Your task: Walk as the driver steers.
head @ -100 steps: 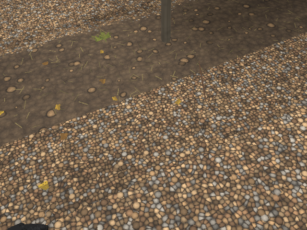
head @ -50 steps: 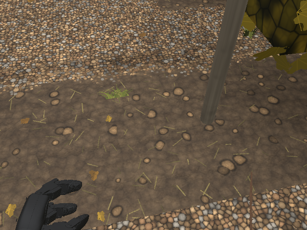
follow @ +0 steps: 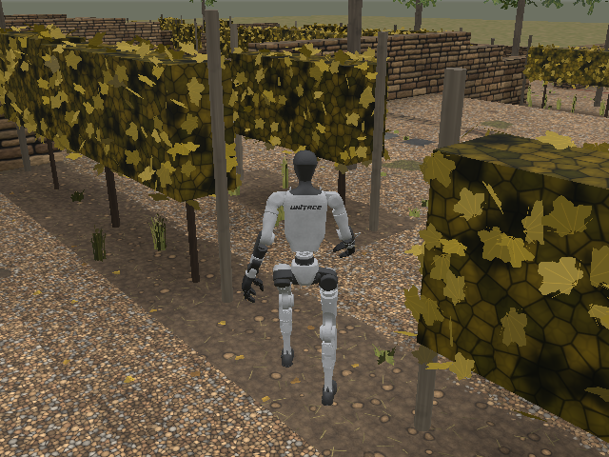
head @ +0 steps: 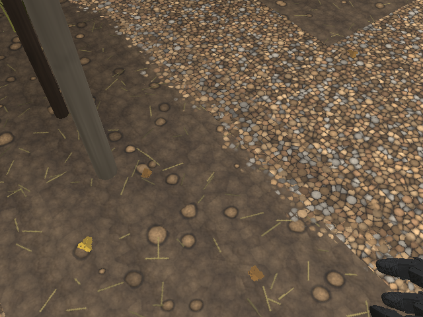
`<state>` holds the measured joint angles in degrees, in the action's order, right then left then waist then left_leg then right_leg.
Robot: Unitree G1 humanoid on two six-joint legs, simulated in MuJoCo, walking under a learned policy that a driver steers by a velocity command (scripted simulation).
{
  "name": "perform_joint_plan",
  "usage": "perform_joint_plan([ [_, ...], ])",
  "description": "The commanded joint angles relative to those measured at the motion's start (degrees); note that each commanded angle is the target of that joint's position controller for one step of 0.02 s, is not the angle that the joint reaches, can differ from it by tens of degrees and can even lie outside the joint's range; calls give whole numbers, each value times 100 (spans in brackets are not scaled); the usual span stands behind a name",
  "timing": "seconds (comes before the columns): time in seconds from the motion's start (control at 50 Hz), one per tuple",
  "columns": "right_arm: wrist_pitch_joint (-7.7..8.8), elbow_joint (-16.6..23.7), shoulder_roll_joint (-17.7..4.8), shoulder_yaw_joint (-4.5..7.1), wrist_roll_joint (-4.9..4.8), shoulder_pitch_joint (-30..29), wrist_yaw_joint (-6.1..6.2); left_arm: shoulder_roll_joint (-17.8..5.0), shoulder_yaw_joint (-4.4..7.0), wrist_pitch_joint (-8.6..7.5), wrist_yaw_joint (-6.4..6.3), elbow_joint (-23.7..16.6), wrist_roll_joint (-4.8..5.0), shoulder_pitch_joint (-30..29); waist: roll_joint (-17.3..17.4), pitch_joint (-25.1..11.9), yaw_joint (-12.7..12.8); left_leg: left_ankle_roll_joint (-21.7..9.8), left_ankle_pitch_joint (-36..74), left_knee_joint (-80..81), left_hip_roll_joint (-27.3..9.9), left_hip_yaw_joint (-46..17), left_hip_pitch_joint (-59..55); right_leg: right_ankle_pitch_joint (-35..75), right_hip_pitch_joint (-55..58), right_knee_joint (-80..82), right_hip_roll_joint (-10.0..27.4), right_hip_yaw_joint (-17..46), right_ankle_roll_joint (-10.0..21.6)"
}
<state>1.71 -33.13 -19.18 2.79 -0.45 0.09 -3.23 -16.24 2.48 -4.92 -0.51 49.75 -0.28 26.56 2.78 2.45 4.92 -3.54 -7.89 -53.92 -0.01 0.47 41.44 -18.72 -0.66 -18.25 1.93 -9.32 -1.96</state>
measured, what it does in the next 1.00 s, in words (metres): walks ahead, turning right: left foot, then right foot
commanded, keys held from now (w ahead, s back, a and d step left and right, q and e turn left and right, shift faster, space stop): shift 0.34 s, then e+shift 0.14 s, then w+e+shift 0.52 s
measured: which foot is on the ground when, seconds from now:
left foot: up 0.00-0.10, down 0.12-0.56, up 0.58-0.98, down 1.00-1.00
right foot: down 0.00-0.10, up 0.12-0.56, down 0.58-1.00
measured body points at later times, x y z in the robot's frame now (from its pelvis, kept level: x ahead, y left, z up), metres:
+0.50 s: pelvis +0.22 -0.04 +0.00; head +0.25 -0.03 +0.45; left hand +0.36 +0.23 -0.11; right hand +0.37 -0.30 -0.11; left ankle +0.25 +0.07 -0.74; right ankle +0.28 -0.17 -0.72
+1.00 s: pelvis +0.46 -0.09 -0.01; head +0.49 -0.12 +0.44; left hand +0.49 +0.21 -0.11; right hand +0.64 -0.39 -0.08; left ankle +0.60 -0.01 -0.73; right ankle +0.25 -0.16 -0.74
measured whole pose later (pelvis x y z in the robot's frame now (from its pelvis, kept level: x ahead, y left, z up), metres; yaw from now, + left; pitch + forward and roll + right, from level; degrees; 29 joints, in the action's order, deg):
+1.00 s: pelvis +0.46 -0.09 -0.01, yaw -22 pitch +6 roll +2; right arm 3.4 -37.0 -16.1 1.0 1.6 -1.0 -2.0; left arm -17.3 5.1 -1.6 0.5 47.6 -0.5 32.2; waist 0.4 -1.6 8.4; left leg 2.2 -12.1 -29.5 1.8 -2.4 28.8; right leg -25.2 0.7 -21.0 -4.1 20.7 4.2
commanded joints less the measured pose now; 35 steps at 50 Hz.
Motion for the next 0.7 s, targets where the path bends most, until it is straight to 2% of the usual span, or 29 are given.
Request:
perform_joint_plan([
  [0.02, 215, 292, 10, -37, -158, 30, -57, -1220, 276, -191, -223, -706, 236, -1166, -776, -218, -603, 118, 919, 1666, 136, 159, -1489, 4949, -594, 421, 1018, 243, 633],
  [0.06, 209, 151, -198, 67, -14, 391, -103, -1371, 326, -174, -293, -593, 229, -954, -890, -534, -805, -95, 1047, 2015, 385, 199, -2166, 5791, -228, -190, 1114, 229, 592],
  [0.08, 200, -61, -351, 160, 25, 1001, -93, -1372, 328, -128, -298, -600, 219, -986, -827, -788, -1107, -268, 1238, 2265, 501, 207, -2836, 6049, -207, -919, 1049, 182, 540],
  [0.1, 166, -298, -485, 260, 39, 1652, -14, -1274, 291, -114, -297, -623, 251, -1032, -719, -1042, -1430, -432, 1893, 2659, 462, 66, -3784, 5869, -498, -1770, 907, 168, 419],
  [0.12, 132, -353, -842, 367, 90, 1973, 123, -1089, 243, -88, -275, -776, 197, -996, -122, -1225, -1522, -638, 3507, 2697, -93, -587, -4822, 3315, -1417, -3528, 422, 143, 188],
  [0.14, 124, -176, -1228, 302, 307, 1558, 245, -393, 14, -97, -145, -821, -88, 36, 1493, -2129, -618, -1640, 7460, 1716, -1764, -2501, -6387, -2232, -3028, -6037, -319, 513, -94],
  [0.16, 134, -41, -852, 189, 320, 1629, 208, -774, -12, -132, -21, -620, 32, 399, 854, -3574, -847, -2406, 7435, 1856, -2374, -3426, -6806, -2402, -3208, -6789, -275, 1863, -85],
  [0.18, 67, -115, -717, 203, 221, 1467, 176, -1048, 41, -63, 45, -730, 217, -115, 295, -3123, -851, -2307, 5156, 2500, -2114, -3278, -6237, -1919, -3623, -6711, -121, 1777, -61],
  [0.2, 69, -109, -492, 158, -20, 981, 174, -1042, 52, 4, -14, -869, 179, -738, -389, -2103, -708, -1869, 3696, 2882, -1709, -2835, -5174, -1356, -3821, -6037, 148, 1572, -84],
  [0.22, 85, -114, -250, 65, -117, 600, 205, -942, 43, 110, -105, -835, 104, -1000, -644, -1409, -506, -1598, 3074, 3140, -1495, -2521, -4165, -1046, -3632, -5618, 319, 1505, -182],
  [0.24, 110, -161, -239, 51, -45, 486, 214, -959, 60, 222, -162, -803, 73, -978, -572, -1049, -325, -1480, 3130, 3349, -1367, -2267, -3228, -883, -3107, -5343, 370, 1481, -234],
  [0.26, 119, -233, -309, 85, 35, 472, 207, -914, 72, 291, -179, -819, 57, -895, -349, -897, -198, -1422, 3243, 3457, -1265, -2041, -2664, -818, -2703, -5050, 354, 1426, -257],
  [0.3, 134, -388, -355, 124, 103, 497, 236, -588, -3, 307, -185, -815, 9, -799, -39, -990, -80, -1343, 3849, 3494, -1038, -1402, -2210, -647, -2203, -4227, 285, 1264, -288],
  [0.34, 82, -542, -420, 169, 71, 539, 348, -381, -84, 313, -192, -836, -23, -1009, 98, -1177, -136, -1233, 3777, 3449, -904, -1117, -2211, -130, -1903, -3354, 223, 1197, -316],
  [0.36, 71, -624, -146, 81, 86, 519, 396, -279, -120, 350, -176, -713, 9, -1008, 118, -1336, -161, -1154, 3514, 3442, -882, -893, -2345, 348, -1677, -2945, 250, 1252, -321],
  [0.4, 45, -801, -172, 89, 111, 614, 422, -423, -103, 404, -158, -680, 62, -1215, 331, -1254, -312, -1089, 2619, 3528, -928, -753, -2378, 776, -1494, -2635, 135, 1173, -312],
  [0.42, 4, -856, -369, 151, 101, 637, 447, -625, -47, 426, -157, -777, 90, -1451, 432, -1063, -387, -1082, 2145, 3550, -1033, -812, -2414, 659, -1674, -2678, 74, 1108, -283],
  [0.44, -50, -901, -451, 178, 99, 677, 452, -741, -16, 474, -146, -896, 85, -1697, 420, -851, -487, -1081, 1711, 3532, -1135, -858, -2438, 385, -1920, -2647, 85, 1051, -212],
  [0.48, -144, -986, -504, 210, 24, 730, 526, -777, 13, 524, -103, -1049, 76, -1894, 442, -633, -531, -1007, 1242, 3418, -1335, -999, -2645, 137, -2143, -2400, 103, 999, -47],
  [0.5, -160, -976, -522, 238, -9, 821, 506, -765, 34, 540, -44, -1047, 115, -1859, 487, -752, -573, -927, 282, 3484, -1388, -1019, -2719, 97, -2038, -2326, 119, 926, 110],
  [0.52, -150, -907, -679, 304, -81, 685, 510, -732, 58, 538, 56, -1038, 149, -1711, 473, -773, -427, -833, -1294, 3570, -1460, -1124, -2540, 162, -1774, -2050, 136, 836, 292],
  [0.54, -120, -853, -649, 308, -152, 586, 510, -747, 99, 534, 127, -908, 135, -1448, 434, -722, -305, -690, -2393, 3575, -1380, -1131, -2140, 74, -1308, -1835, 49, 728, 486],
  [0.56, -88, -816, -481, 279, -140, 507, 511, -776, 158, 518, 165, -691, 137, -969, 224, -639, -126, -514, -2938, 3149, -1174, -911, -1700, -305, -798, -1587, 4, 822, 691],
  [0.58, -58, -703, -124, 214, -78, 307, 493, -1000, 242, 473, 152, -462, 143, -298, -842, -355, 65, -143, -3000, 1528, -618, -166, -983, -1566, -520, -536, 642, 2031, 1099],
  [0.6, 94, -287, 43, 183, -126, -266, 420, -1622, 383, 340, 189, -445, 127, 105, -2017, 164, 227, 177, -2756, 47, 446, 125, 960, -3823, 15, 998, 1753, 5251, 2063],
  [0.62, 306, -187, -235, 248, -205, -501, 372, -1426, 318, 171, 172, -606, 0, -149, -1644, 379, 134, 32, -2200, -447, 177, -680, 1405, -3919, -24, 1456, 1909, 5996, 2129],
  [0.64, 439, -276, -441, 312, -243, -347, 326, -1177, 263, 48, 138, -712, -13, -512, -1409, 400, -119, -34, -1429, -363, -24, -834, 1381, -2982, -4, 1220, 1747, 5437, 1876],
  [0.68, 561, -462, -418, 341, 19, -232, 320, -994, 252, 15, 91, -787, 167, -533, -862, 43, -189, 83, -669, 214, -114, -766, 837, -1679, 76, 969, 1269, 4413, 1548],
  [0.7, 306, -623, -181, 195, 672, 150, 161, -1109, 307, 196, 113, -663, -63, -404, -775, -33, -272, 292, -305, 125, -73, -378, 96, -888, -346, 982, 756, 3767, 1310],
])
Keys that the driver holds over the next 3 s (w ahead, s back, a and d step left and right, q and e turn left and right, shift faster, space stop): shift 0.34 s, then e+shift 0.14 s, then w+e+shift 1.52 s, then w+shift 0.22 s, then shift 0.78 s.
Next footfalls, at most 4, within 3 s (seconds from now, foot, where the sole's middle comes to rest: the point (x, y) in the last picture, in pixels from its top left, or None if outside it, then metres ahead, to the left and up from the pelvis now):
0.12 left None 0.29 0.07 -0.77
0.58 right None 0.29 -0.16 -0.77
1.00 left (250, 258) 0.64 -0.02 -0.77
1.46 right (360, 201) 0.89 -0.41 -0.77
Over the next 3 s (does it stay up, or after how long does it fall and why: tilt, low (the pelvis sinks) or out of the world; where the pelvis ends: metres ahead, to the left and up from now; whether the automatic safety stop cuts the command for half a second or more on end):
stays up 1.23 -1.22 -0.01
